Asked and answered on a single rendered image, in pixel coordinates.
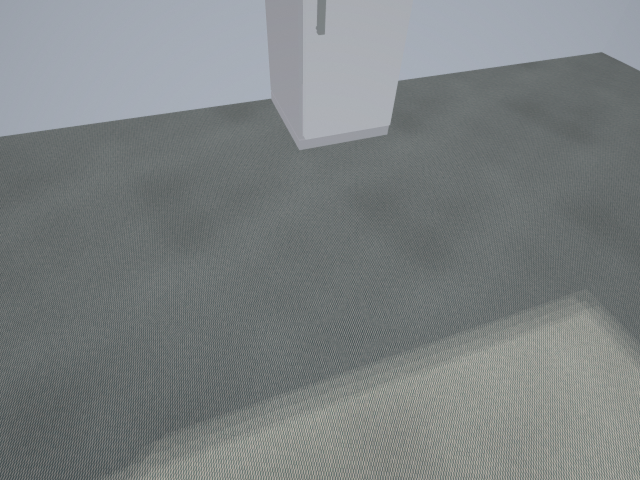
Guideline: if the fridge door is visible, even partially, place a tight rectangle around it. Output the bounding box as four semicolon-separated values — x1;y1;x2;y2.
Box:
303;0;413;140

